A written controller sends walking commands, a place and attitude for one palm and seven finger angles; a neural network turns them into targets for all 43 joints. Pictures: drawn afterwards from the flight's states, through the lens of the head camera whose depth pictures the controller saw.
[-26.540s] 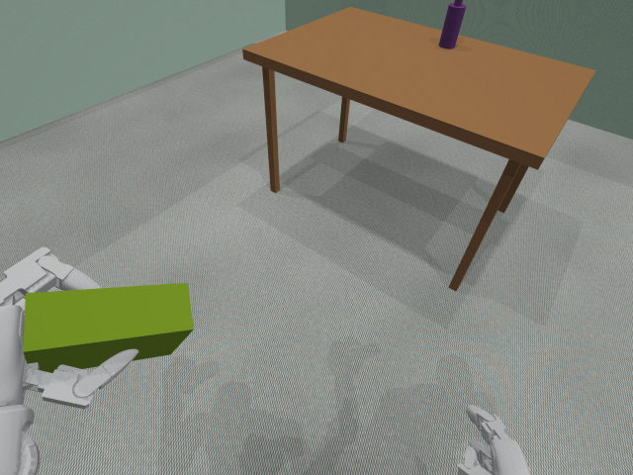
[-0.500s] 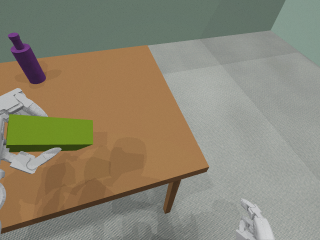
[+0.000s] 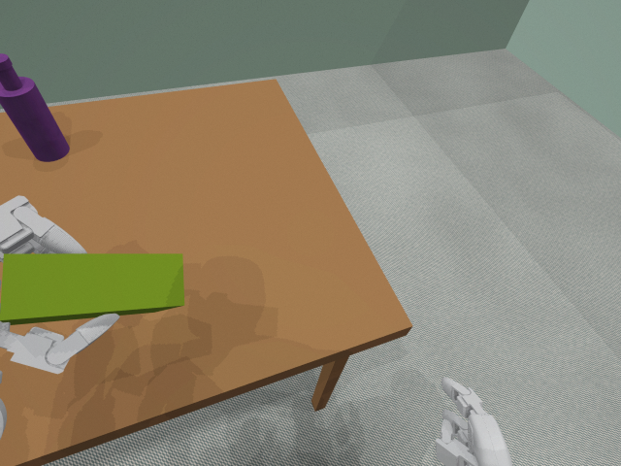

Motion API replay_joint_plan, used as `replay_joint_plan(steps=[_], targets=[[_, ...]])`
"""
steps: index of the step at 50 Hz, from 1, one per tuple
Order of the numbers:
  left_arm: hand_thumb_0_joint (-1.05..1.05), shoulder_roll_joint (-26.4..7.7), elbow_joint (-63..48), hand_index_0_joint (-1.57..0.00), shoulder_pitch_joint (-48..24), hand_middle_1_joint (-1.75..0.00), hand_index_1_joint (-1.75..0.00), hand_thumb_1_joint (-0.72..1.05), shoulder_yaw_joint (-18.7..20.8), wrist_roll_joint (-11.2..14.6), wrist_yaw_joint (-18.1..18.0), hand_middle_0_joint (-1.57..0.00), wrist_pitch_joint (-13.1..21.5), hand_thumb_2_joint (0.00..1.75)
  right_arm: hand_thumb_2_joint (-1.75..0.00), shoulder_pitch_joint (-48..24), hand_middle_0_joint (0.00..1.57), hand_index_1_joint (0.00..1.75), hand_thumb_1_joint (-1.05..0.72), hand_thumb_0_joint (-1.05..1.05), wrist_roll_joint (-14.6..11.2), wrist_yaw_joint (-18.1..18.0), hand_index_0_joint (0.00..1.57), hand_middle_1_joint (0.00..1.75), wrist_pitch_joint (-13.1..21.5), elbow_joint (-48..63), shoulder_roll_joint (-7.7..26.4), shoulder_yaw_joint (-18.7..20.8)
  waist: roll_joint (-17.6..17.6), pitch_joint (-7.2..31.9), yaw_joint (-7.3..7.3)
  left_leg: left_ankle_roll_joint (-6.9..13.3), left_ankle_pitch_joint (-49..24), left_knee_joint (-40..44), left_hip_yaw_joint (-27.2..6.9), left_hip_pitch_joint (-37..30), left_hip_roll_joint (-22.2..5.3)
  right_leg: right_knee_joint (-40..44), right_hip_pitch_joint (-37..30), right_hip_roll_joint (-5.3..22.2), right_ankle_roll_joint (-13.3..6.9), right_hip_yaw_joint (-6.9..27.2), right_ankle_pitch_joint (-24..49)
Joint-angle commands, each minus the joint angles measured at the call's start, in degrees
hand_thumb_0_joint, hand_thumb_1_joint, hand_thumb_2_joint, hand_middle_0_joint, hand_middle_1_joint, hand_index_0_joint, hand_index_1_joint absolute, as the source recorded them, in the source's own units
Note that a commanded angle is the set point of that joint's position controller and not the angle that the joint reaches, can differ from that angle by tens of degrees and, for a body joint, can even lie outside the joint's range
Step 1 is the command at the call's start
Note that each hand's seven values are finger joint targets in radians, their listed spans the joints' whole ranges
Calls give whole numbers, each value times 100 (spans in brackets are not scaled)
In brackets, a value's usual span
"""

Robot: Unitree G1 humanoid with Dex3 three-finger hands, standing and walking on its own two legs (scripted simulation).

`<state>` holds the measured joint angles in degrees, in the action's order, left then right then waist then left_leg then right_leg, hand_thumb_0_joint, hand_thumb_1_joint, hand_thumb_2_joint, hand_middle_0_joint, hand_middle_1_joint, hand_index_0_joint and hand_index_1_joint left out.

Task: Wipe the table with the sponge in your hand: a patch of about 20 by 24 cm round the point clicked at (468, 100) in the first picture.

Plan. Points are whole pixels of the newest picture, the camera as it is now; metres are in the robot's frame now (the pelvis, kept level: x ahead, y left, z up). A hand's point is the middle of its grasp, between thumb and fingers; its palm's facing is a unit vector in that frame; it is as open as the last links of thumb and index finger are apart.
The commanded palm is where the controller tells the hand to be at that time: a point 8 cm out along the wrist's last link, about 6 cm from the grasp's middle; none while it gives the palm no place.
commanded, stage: come to a stop and stand still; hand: left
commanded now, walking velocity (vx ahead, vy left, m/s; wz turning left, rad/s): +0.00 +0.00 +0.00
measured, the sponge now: (121, 288) +0.24 +0.22 +0.15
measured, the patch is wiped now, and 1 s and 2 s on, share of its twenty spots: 0.00 0.00 0.00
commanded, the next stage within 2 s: look again from close up in 0.10 s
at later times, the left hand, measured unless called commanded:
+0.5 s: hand (71, 306) +0.21 +0.24 +0.16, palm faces +0.35 -0.85 -0.39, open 9.2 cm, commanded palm +0.15 +0.27 +0.18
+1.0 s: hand (124, 300) +0.23 +0.21 +0.15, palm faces +0.33 -0.87 -0.38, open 9.2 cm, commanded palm +0.16 +0.24 +0.18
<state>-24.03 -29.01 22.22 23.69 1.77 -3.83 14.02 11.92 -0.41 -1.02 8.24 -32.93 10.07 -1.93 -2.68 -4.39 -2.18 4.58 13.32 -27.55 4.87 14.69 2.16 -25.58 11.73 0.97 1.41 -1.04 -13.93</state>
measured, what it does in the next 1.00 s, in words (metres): stands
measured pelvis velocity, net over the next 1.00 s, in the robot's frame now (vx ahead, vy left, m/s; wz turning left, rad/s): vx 0.00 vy -0.04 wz -0.01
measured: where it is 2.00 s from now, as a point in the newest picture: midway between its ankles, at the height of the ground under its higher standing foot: outside the picture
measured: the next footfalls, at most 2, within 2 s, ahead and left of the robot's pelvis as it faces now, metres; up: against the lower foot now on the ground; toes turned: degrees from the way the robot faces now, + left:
none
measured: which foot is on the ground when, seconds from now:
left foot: down 0.00-1.00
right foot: down 0.00-1.00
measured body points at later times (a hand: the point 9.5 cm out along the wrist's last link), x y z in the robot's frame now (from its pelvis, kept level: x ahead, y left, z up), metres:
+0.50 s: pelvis -0.01 -0.01 +0.00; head +0.01 +0.01 +0.45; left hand +0.19 +0.29 +0.18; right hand +0.17 -0.23 -0.07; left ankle +0.02 +0.06 -0.74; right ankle +0.00 -0.14 -0.74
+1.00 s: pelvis +0.00 -0.04 +0.00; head +0.01 -0.02 +0.45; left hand +0.20 +0.25 +0.17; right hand +0.17 -0.27 -0.07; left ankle +0.02 +0.06 -0.74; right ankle +0.00 -0.14 -0.74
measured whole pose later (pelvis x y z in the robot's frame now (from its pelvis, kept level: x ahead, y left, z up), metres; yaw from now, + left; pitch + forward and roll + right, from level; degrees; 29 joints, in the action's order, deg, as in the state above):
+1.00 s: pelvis +0.00 -0.04 +0.00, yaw -1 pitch +0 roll -1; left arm -21.9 -24.5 23.6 20.5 3.1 -3.4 9.6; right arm 13.7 -1.0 -1.5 5.3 -31.5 10.4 -1.0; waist -1.3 -0.9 -0.6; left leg 1.3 13.2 -27.6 3.9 14.9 -1.7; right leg -23.3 11.1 -3.0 -2.0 -1.8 -12.7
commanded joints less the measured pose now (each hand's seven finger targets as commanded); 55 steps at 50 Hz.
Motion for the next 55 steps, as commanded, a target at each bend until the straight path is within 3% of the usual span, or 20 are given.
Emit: replay_joint_plan(steps=[1,3,4,8,9,13,14,18,19,23,24,28,29,33,34,35,42,48,49,55], targets=[[0,-802,-932,-120,-324,-160,-160,10,398,49,-84,-120,231,130,-90,-273,20,30,-90,0,-29,-71,20,30,211,843,854,353,696,1140,88,-554,-1616,644,-975,-628,-1033,173,-168,256,-290,136,887],[0,-936,-930,-120,-351,-160,-160,10,558,45,-118,-120,197,130,-90,-431,20,30,-90,0,-63,-106,20,30,173,872,819,321,690,1116,70,-584,-1425,684,-894,-682,-971,214,-131,228,-291,174,918],[0,-708,-873,-120,-366,-160,-160,10,347,84,-84,-120,217,130,-90,-378,20,30,-90,0,-20,-122,20,30,130,903,817,293,720,1125,100,-572,-1235,731,-927,-594,-970,266,-166,235,-294,116,868],[0,-1004,-1220,-120,-475,-160,-160,10,547,58,-117,-120,213,130,-90,-499,20,30,-90,0,-45,-140,20,30,150,982,798,293,932,1233,67,-565,-1209,742,-878,-687,-932,253,-250,203,-299,151,922],[0,-734,-1098,-120,-420,-160,-160,10,322,101,-89,-120,224,130,-90,-441,20,30,-90,0,-19,-144,20,30,135,994,779,263,943,1181,97,-550,-1040,782,-925,-563,-937,316,-278,217,-306,122,865],[0,-864,-950,-120,-286,-160,-160,10,461,105,-113,-120,179,130,-90,-459,20,30,-90,0,-48,-158,20,30,163,987,815,293,688,1135,99,-480,-783,749,-881,-486,-856,456,-333,228,-307,251,1011],[0,-640,-873,-120,-287,-160,-160,10,253,129,-87,-120,182,130,-90,-415,20,30,-90,0,-35,-160,20,30,147,998,789,273,700,1099,120,-483,-697,770,-906,-461,-854,497,-317,255,-325,255,986],[0,-825,-840,-120,-322,-160,-160,10,402,105,-115,-120,169,130,-90,-461,20,30,-90,0,-51,-181,20,30,164,963,831,300,667,1165,113,-447,-735,753,-877,-546,-824,529,-301,250,-313,315,1091],[0,-616,-855,-120,-378,-160,-160,10,188,123,-87,-120,182,130,-90,-409,20,30,-90,0,-45,-181,20,30,158,973,813,290,680,1145,133,-474,-741,780,-914,-545,-836,524,-289,265,-328,278,1039],[0,-841,-821,-120,-286,-160,-160,10,380,103,-120,-120,162,130,-90,-474,20,30,-90,0,-61,-193,20,30,169,964,841,308,645,1087,116,-409,-528,811,-902,-470,-822,594,-284,258,-308,334,963],[0,-605,-753,-120,-279,-160,-160,10,154,123,-95,-120,161,130,-90,-439,20,30,-90,0,-49,-194,20,30,156,984,812,286,662,993,134,-410,-407,850,-917,-392,-823,620,-265,280,-319,313,878],[0,-850,-728,-120,-279,-160,-160,10,388,103,-127,-120,157,130,-90,-470,20,30,-90,0,-61,-206,20,30,152,947,861,318,592,919,131,-359,-79,887,-929,-297,-808,703,-202,275,-316,398,704],[0,-652,-700,-120,-318,-160,-160,10,208,124,-104,-120,163,130,-90,-422,20,30,-90,0,-44,-205,20,30,146,954,829,307,573,935,144,-375,16,945,-962,-320,-846,695,-186,259,-323,359,585],[0,-860,-777,-120,-472,-160,-160,10,365,98,-107,-120,165,130,-90,-443,20,30,-90,0,-51,-192,20,30,157,954,847,344,771,925,138,-391,307,1149,-1065,-327,-1000,552,-107,138,-280,284,393],[0,-697,-775,-120,-528,-160,-160,10,222,120,-90,-120,166,130,-90,-401,20,30,-90,0,-39,-188,20,30,154,977,826,344,787,915,150,-397,424,1225,-1135,-321,-1074,497,-92,122,-278,253,349],[0,-763,-799,-120,-583,-160,-160,10,263,108,-90,-120,166,130,-90,-377,20,30,-90,0,-38,-183,20,30,156,990,849,365,878,886,146,-379,488,1257,-1156,-283,-1126,456,-82,109,-269,238,338],[0,-748,-730,-120,-425,-160,-160,10,269,158,-67,-120,20,130,-90,-293,20,30,-90,0,-67,-110,20,30,83,1025,836,421,685,984,158,-274,21,851,-1014,-427,-1173,547,-24,146,-300,236,525],[0,-871,-881,-120,-429,-160,-160,10,356,205,-78,-120,-84,130,-90,-366,20,30,-90,0,-101,-92,20,30,20,1023,818,424,776,996,185,-255,-33,589,-900,-443,-1106,567,110,142,-358,321,585],[0,-760,-990,-120,-481,-160,-160,10,257,226,-77,-120,-86,130,-90,-344,20,30,-90,0,-86,-98,20,30,14,1057,810,430,795,1069,207,-246,-123,538,-930,-482,-1110,508,63,145,-385,362,660],[0,-897,-1105,-120,-317,-160,-160,10,409,294,-71,-120,-174,130,-90,-294,20,30,-90,0,-103,-116,20,30,-59,1058,840,492,690,1317,188,-239,-1384,49,-829,-777,-1144,403,-5,200,-404,433,1473]])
